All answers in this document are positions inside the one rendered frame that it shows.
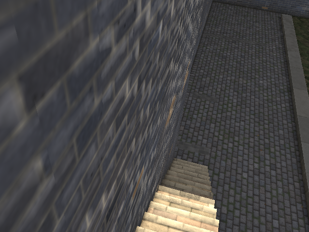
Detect stairs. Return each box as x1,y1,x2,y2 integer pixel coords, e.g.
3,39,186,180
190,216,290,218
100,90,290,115
135,158,219,232

